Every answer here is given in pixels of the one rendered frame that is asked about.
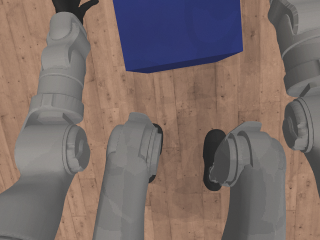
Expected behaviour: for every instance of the robot right forearm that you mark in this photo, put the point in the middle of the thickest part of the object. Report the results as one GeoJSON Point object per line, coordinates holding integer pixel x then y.
{"type": "Point", "coordinates": [297, 25]}

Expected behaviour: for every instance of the right robot foot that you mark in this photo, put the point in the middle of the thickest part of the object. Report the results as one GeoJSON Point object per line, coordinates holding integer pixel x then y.
{"type": "Point", "coordinates": [212, 140]}

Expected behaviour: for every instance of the robot right upper arm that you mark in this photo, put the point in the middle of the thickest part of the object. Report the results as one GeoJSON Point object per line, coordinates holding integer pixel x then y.
{"type": "Point", "coordinates": [301, 130]}

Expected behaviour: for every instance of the robot left shin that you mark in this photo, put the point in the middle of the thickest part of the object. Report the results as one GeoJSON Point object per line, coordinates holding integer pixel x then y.
{"type": "Point", "coordinates": [115, 134]}

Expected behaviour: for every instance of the left robot hand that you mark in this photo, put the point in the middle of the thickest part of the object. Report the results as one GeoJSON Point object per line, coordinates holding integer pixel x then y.
{"type": "Point", "coordinates": [72, 6]}

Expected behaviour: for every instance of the robot left upper arm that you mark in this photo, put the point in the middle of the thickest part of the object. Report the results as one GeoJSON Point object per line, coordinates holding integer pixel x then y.
{"type": "Point", "coordinates": [48, 156]}

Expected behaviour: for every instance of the carton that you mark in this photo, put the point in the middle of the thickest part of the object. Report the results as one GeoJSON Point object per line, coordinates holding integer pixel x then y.
{"type": "Point", "coordinates": [161, 35]}

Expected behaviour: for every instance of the robot left forearm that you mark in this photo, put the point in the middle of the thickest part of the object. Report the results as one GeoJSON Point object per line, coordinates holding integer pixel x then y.
{"type": "Point", "coordinates": [62, 75]}

